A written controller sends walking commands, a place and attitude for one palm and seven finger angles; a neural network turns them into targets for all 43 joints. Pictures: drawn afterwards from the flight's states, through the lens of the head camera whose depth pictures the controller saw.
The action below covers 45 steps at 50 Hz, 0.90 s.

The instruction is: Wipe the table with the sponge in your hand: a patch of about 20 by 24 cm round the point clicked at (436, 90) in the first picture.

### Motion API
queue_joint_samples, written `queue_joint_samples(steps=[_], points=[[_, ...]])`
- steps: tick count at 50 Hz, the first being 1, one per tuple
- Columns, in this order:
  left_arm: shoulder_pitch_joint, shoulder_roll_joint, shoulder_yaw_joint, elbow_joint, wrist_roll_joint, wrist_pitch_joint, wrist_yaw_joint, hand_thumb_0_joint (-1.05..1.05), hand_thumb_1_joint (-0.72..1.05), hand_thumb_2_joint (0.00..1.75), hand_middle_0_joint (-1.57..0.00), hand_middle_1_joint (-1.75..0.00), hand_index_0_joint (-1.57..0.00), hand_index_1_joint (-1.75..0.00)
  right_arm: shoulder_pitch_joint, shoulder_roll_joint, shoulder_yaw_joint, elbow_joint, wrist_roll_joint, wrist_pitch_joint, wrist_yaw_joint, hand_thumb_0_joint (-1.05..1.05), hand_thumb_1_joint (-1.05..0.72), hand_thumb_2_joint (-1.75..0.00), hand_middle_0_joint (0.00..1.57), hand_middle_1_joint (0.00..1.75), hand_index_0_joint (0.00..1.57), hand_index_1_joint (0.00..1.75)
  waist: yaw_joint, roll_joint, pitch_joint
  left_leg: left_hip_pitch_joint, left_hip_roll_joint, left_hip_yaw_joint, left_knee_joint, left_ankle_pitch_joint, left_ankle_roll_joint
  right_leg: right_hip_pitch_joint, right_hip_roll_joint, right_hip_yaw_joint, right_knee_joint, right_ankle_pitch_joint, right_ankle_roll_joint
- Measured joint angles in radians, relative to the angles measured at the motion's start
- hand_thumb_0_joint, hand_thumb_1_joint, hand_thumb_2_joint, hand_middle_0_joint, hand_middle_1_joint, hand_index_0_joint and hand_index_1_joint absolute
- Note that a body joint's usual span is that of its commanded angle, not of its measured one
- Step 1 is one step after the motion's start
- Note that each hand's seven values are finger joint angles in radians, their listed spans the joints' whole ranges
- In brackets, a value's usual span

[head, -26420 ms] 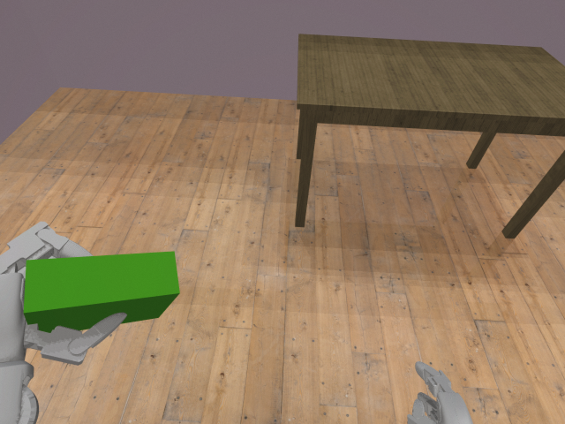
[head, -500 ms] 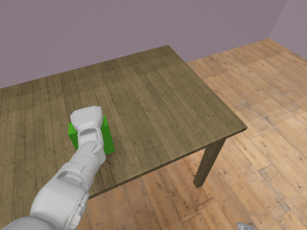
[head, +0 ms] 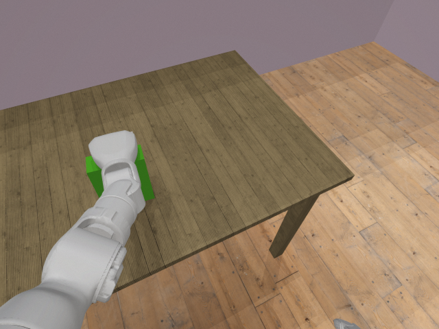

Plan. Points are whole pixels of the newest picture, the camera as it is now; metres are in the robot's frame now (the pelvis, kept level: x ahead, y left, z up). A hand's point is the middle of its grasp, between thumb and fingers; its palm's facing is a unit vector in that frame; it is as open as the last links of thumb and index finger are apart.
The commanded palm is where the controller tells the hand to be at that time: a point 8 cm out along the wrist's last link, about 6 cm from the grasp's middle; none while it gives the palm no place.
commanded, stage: wipe forward along the third lane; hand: left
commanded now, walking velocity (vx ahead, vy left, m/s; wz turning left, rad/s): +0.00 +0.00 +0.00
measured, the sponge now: (125, 185) +0.42 +0.21 -0.04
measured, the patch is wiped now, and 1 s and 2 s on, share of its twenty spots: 0.85 0.95 0.95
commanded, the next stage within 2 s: wipe back along the third lane in 0.28 s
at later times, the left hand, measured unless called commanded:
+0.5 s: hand (114, 152) +0.48 +0.23 +0.01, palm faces -0.11 +0.00 -0.99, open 9.4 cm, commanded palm +0.44 +0.22 +0.04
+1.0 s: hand (117, 166) +0.44 +0.22 +0.01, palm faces -0.07 -0.01 -1.00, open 9.4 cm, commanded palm +0.39 +0.19 +0.04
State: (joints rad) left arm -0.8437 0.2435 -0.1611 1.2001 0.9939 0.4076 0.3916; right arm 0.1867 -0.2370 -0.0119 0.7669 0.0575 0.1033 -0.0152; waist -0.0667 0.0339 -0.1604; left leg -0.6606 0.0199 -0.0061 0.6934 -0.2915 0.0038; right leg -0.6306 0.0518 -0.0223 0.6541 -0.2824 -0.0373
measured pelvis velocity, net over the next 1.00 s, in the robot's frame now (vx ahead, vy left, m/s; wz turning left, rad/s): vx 0.03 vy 0.03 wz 0.01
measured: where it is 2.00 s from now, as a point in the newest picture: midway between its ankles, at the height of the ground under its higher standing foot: outside the picture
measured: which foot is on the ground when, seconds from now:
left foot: down 0.00-1.00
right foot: down 0.00-1.00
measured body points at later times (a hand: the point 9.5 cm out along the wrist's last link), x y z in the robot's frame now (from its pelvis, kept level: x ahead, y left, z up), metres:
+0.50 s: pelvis +0.00 +0.02 -0.01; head +0.08 +0.03 +0.44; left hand +0.48 +0.23 +0.07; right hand +0.04 -0.25 -0.14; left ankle +0.02 +0.12 -0.72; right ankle +0.01 -0.10 -0.72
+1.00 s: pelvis +0.03 +0.03 +0.01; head +0.07 +0.03 +0.45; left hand +0.44 +0.21 +0.07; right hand +0.18 -0.21 -0.12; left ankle +0.02 +0.12 -0.72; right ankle +0.01 -0.10 -0.72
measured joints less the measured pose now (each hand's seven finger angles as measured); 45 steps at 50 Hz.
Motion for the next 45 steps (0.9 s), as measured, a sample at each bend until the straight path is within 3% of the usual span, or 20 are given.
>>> queue_joint_samples(steps=[22,31,45], points=[[-0.135,0.083,0.043,0.107,0.019,-0.011,-0.014,0.01,-0.52,1.13,-0.82,-1.42,-0.84,-1.40,0.079,-0.004,-0.007,0.019,-0.016,-0.028,0.025,0.01,-0.90,-0.90,0.20,0.29,0.20,0.30,-0.051,0.002,-0.010,-0.103,0.000,0.011,0.064,-0.028,0.024,-0.088,0.000,0.010,0.025,-0.004,0.023],[-0.032,0.043,-0.003,0.004,-0.009,-0.004,0.031,0.00,-0.49,1.13,-0.78,-1.46,-0.81,-1.44,0.107,0.006,-0.018,0.019,-0.011,-0.005,0.047,0.01,-0.90,-0.90,0.20,0.29,0.20,0.30,-0.017,0.002,-0.026,-0.061,0.001,0.021,0.048,-0.038,0.031,-0.045,0.000,0.022,0.001,-0.006,0.030],[0.076,-0.066,-0.099,-0.096,-0.031,0.055,0.036,-0.02,-0.46,1.12,-0.74,-1.50,-0.76,-1.49,-0.004,0.023,-0.018,-0.010,-0.004,0.043,0.056,0.01,-0.90,-0.90,0.20,0.29,0.20,0.30,0.048,-0.006,-0.029,0.050,-0.018,0.013,-0.004,-0.042,0.036,0.069,-0.018,0.015,-0.047,-0.019,0.034]])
